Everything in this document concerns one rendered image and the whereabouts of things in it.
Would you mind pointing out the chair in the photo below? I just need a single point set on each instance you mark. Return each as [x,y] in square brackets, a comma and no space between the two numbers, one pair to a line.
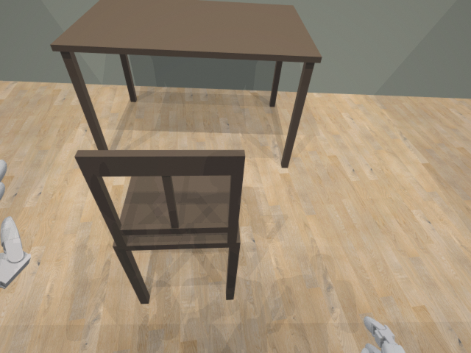
[176,199]

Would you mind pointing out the right robot hand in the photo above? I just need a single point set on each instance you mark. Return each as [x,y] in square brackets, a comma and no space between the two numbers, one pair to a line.
[383,337]

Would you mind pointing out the table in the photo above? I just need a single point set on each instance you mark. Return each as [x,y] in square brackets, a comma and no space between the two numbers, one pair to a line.
[190,28]

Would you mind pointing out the left robot hand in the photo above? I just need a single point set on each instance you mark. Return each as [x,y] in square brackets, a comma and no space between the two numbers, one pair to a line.
[14,259]

